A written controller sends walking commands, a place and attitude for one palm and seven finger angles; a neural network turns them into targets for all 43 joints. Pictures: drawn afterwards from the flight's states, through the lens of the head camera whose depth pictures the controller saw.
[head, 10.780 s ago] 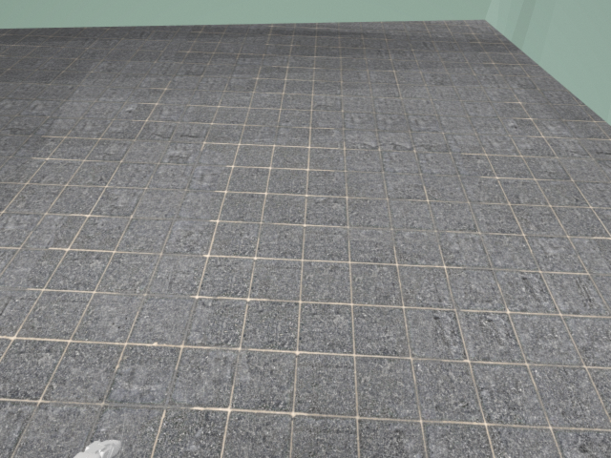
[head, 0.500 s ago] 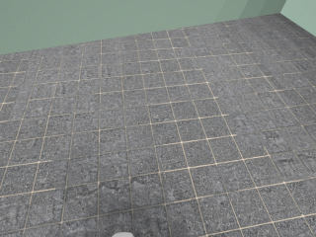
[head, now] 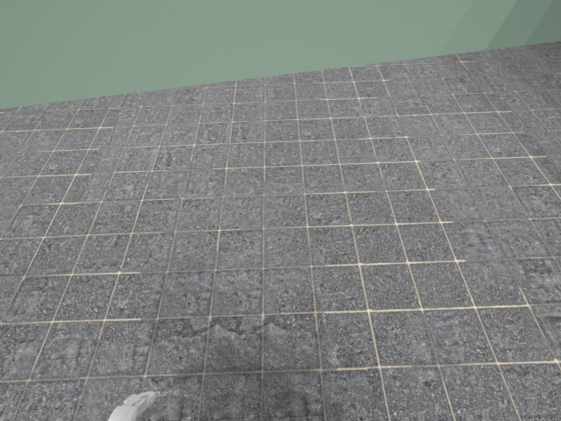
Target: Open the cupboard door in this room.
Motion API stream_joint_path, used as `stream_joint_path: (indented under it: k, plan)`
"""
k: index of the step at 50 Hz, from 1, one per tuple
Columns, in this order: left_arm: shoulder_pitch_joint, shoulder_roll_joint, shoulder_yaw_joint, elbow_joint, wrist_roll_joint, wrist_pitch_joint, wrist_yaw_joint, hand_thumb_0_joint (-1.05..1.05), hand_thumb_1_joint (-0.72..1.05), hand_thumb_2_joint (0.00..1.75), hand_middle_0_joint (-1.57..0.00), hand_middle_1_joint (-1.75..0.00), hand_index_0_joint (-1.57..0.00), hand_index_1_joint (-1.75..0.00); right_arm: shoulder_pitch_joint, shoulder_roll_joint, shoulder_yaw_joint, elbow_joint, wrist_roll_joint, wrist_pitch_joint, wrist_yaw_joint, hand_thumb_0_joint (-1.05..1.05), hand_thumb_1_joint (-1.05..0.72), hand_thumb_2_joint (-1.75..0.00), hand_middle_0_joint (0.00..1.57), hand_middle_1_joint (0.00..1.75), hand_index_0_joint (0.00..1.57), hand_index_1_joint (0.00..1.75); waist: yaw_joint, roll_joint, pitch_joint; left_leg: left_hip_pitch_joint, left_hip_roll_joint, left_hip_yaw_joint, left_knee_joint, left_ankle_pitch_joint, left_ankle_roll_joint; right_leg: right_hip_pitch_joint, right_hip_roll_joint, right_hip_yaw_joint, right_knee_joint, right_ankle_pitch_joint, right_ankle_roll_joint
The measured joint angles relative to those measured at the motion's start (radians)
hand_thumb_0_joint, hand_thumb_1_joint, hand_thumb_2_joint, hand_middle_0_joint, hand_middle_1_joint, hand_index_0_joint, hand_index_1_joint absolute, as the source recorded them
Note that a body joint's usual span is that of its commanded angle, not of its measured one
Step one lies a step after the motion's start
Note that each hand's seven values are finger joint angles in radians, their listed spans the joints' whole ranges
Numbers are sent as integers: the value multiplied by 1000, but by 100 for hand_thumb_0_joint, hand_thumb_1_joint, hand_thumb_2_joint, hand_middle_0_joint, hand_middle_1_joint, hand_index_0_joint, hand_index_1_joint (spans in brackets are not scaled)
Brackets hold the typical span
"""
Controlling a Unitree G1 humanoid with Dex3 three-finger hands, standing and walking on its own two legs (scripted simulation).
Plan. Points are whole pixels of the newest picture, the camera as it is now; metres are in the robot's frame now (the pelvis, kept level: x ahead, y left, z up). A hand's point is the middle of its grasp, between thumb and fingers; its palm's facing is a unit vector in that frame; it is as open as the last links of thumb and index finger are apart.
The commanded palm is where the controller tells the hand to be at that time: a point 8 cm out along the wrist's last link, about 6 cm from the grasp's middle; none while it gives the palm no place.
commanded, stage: turn or walk to find it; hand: left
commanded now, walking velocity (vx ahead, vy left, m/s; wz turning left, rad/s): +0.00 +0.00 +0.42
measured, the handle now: out of the picture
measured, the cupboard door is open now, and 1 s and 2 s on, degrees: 0 0 0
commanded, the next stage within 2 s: none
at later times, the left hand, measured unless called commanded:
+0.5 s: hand out of the picture -0.07 +0.22 -0.18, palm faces +0.30 -0.92 -0.24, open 7.4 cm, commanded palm none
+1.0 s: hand out of the picture -0.03 +0.20 -0.14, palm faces +0.42 -0.86 -0.28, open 7.4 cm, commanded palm none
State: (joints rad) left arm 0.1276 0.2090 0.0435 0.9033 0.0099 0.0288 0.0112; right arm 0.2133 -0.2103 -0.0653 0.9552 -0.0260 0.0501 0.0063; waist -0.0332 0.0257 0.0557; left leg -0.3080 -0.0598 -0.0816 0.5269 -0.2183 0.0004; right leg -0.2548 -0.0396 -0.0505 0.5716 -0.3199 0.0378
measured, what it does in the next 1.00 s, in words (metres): steps on the spot, turning left: left foot, then right foot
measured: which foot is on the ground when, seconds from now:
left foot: down 0.00-0.00, up 0.02-0.44, down 0.46-0.92, up 0.94-1.00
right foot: down 0.00-0.46, up 0.48-0.88, down 0.90-1.00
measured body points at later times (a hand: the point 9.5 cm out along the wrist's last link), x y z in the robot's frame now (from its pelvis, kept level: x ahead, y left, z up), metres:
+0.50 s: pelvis -0.04 +0.02 -0.01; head +0.00 +0.04 +0.44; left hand -0.09 +0.27 -0.16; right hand +0.13 -0.21 -0.14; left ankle -0.07 +0.12 -0.73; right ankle -0.01 -0.11 -0.72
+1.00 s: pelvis -0.04 -0.02 +0.00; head +0.00 -0.04 +0.45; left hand -0.05 +0.24 -0.12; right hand +0.11 -0.23 -0.16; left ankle -0.09 +0.11 -0.69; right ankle -0.01 -0.11 -0.73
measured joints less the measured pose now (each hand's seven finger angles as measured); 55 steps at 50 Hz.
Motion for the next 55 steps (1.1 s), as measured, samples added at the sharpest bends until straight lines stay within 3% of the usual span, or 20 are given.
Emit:
stream_joint_path:
  k: [1,3,6,10,15,20,23,25,27,31,36,43,45,47,49,52,55]
  plan:
    - [0,-12,-2,0,5,-7,2,1,91,90,-20,-30,-20,-30,3,-9,-6,3,4,4,0,1,-90,-90,20,30,20,30,-1,18,5,-19,4,-10,43,-39,-4,4,8,-14,-7,10,-32]
    - [13,-28,-9,-5,8,-14,3,1,91,90,-20,-30,-20,-30,12,-19,-15,10,2,17,0,1,-90,-90,20,30,20,30,-4,27,6,-81,-6,-3,220,-185,-14,8,-3,-39,3,3,-63]
    - [40,-45,-13,-1,8,-15,4,1,91,90,-20,-30,-20,-30,18,-34,-26,22,-2,31,6,1,-91,-90,20,30,20,30,-1,27,11,-162,5,24,500,-204,-28,34,-20,-66,-28,13,-70]
    - [66,-53,-15,19,11,-15,6,1,90,90,-20,-30,-20,-30,24,-43,-29,32,-1,33,10,1,-91,-90,20,30,20,30,-4,21,21,-183,52,44,619,-164,-56,57,-39,-108,-56,26,-70]
    - [94,-46,-12,39,17,-19,4,1,91,90,-21,-30,-20,-30,6,-40,-20,49,2,40,8,1,-91,-90,19,30,20,30,16,-5,33,-119,89,67,497,-209,-71,58,-69,-151,-53,24,-65]
    - [116,-14,-1,60,22,-12,0,1,91,90,-21,-30,-20,-30,-45,-30,-5,42,11,29,7,1,-91,-90,19,30,20,30,44,-33,47,-26,93,115,283,-240,-59,34,-100,-189,-14,14,-46]
    - [134,11,9,73,17,-3,0,1,91,90,-21,-30,-20,-30,-69,-27,4,18,12,7,8,1,-91,-90,19,30,20,30,51,-44,40,59,89,146,69,-118,-41,3,-119,-214,50,-12,-22]
    - [134,36,19,81,11,15,1,1,91,90,-21,-30,-20,-30,-88,-13,7,6,8,-9,8,1,-91,-90,19,30,20,30,60,-76,45,52,68,153,72,-94,-3,-49,-132,-164,166,-100,0]
    - [129,50,23,94,10,40,5,1,91,90,-20,-30,-20,-30,-95,-2,14,-6,5,-19,4,1,-91,-90,19,30,20,30,65,-81,41,51,64,147,75,-105,22,-110,-104,-92,320,-185,12]
    - [108,58,27,96,11,45,-4,1,91,90,-20,-30,-19,-30,-93,9,25,-13,3,-22,-7,1,-91,-90,20,30,20,30,62,-67,24,74,56,117,-7,-56,33,-182,-71,-26,487,-121,29]
    - [83,49,22,67,9,34,-7,1,91,90,-20,-30,-19,-30,-80,16,27,-15,3,-22,-5,1,-90,-90,20,30,20,30,52,-51,10,83,41,85,-74,-7,36,-178,-57,3,440,-93,44]
    - [30,15,7,28,2,19,-3,1,91,90,-20,-30,-19,-30,-42,10,12,-11,-3,-10,-2,1,-90,-90,20,30,21,30,14,-18,11,42,23,31,-48,1,15,-78,-17,7,181,-99,34]
    - [25,6,1,13,0,4,-4,1,91,90,-20,-30,-19,-30,-24,4,5,-7,0,-4,-2,1,-90,-90,20,30,21,30,10,-11,5,16,13,17,-11,-11,1,-16,-9,-4,28,-10,29]
    - [23,-15,-5,7,8,-13,0,1,91,90,-20,-30,-20,-30,-14,-13,-6,1,6,4,0,1,-90,-90,20,30,20,30,8,22,9,-27,16,-2,86,-98,-12,1,3,-31,-4,-4,-30]
    - [31,-31,-11,0,10,-20,0,1,91,90,-20,-30,-20,-30,-5,-22,-16,11,3,20,-1,1,-90,-90,20,30,20,30,5,28,13,-93,2,3,281,-221,-17,7,-9,-52,4,-6,-59]
    - [47,-47,-16,3,8,-20,2,1,91,90,-20,-30,-20,-30,2,-35,-25,26,1,31,6,1,-91,-90,20,30,20,30,2,31,20,-167,14,26,536,-205,-33,37,-22,-80,-30,10,-66]
    - [60,-55,-17,14,10,-19,5,1,90,90,-20,-30,-20,-30,11,-39,-27,36,0,33,10,1,-91,-90,20,30,20,30,-3,25,26,-186,46,42,624,-168,-53,57,-35,-109,-53,19,-65]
